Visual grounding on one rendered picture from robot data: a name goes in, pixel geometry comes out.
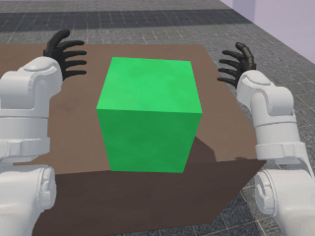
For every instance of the carton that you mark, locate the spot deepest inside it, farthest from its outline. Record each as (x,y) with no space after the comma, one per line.
(149,112)

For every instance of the right robot forearm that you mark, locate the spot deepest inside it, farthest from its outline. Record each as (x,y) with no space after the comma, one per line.
(274,120)

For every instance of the left robot hand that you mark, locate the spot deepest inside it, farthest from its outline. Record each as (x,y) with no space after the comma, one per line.
(54,50)

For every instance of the right robot upper arm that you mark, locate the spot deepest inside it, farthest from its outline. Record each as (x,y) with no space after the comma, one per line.
(288,196)

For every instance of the right robot hand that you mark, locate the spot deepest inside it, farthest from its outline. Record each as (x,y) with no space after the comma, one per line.
(246,63)

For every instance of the pedestal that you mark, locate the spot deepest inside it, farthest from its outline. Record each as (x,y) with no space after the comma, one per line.
(92,200)

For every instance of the left robot forearm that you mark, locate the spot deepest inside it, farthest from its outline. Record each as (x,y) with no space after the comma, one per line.
(24,109)

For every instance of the left robot upper arm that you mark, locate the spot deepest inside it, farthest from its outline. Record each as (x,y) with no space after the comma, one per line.
(25,192)

